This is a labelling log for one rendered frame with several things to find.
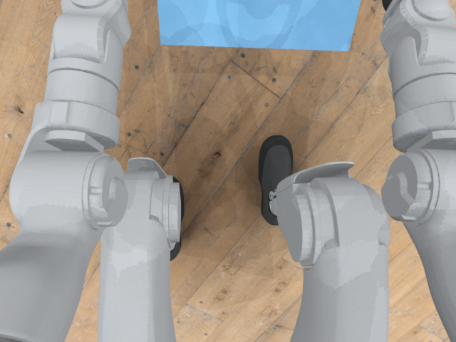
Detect robot right shin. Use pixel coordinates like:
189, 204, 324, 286
269, 161, 390, 247

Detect robot right upper arm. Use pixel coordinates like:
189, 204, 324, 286
381, 148, 456, 342

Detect left robot thigh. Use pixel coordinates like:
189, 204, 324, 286
97, 171, 181, 342

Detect robot left upper arm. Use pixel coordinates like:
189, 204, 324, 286
0, 150, 128, 342

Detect robot right forearm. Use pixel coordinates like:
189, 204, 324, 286
380, 0, 456, 153

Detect robot left forearm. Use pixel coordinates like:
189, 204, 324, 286
9, 0, 131, 216

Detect carton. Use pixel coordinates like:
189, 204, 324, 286
157, 0, 361, 51

